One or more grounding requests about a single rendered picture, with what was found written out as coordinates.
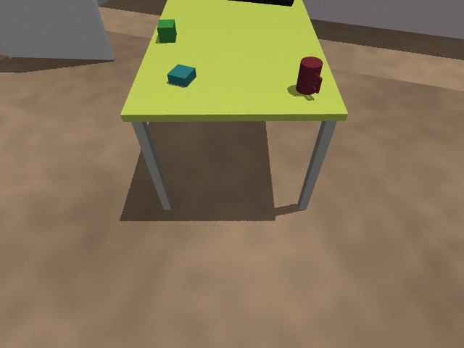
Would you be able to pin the table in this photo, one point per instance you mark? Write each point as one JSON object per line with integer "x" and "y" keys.
{"x": 247, "y": 57}

